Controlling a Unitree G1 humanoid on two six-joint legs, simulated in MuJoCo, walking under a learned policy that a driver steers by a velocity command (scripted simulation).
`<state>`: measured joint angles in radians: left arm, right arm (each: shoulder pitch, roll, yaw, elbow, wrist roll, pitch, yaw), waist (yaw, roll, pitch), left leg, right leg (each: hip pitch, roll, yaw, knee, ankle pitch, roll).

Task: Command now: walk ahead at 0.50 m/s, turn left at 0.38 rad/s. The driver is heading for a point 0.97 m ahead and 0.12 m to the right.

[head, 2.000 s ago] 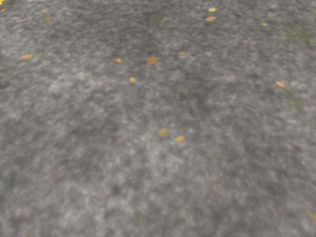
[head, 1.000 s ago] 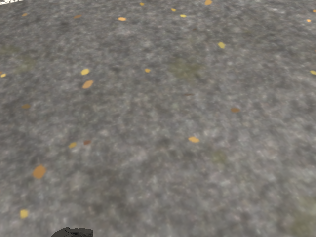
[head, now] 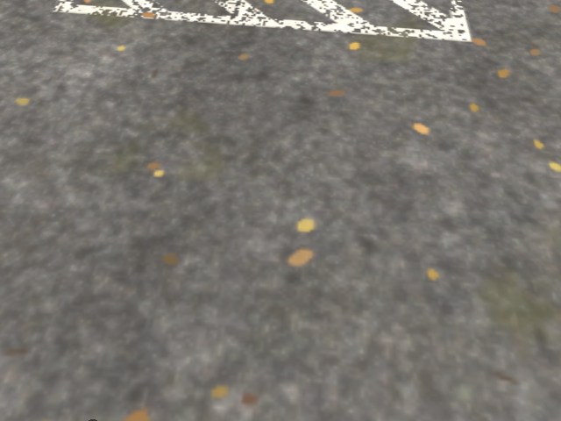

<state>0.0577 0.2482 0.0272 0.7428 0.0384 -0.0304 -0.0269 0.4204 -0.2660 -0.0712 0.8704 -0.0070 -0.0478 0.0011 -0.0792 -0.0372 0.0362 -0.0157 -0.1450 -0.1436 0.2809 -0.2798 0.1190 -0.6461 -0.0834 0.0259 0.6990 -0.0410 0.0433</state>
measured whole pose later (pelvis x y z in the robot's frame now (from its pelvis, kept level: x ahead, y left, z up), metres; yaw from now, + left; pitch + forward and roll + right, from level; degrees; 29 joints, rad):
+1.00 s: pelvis +0.52 +0.03 +0.00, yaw -4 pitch +0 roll +1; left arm 0.19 0.25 0.06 0.88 0.03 -0.01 -0.05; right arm 0.40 -0.22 -0.04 0.95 -0.02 -0.10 -0.01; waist -0.02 -0.04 0.03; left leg 0.01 -0.06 0.20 0.21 -0.23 0.08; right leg -0.66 -0.08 0.01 0.91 -0.06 -0.04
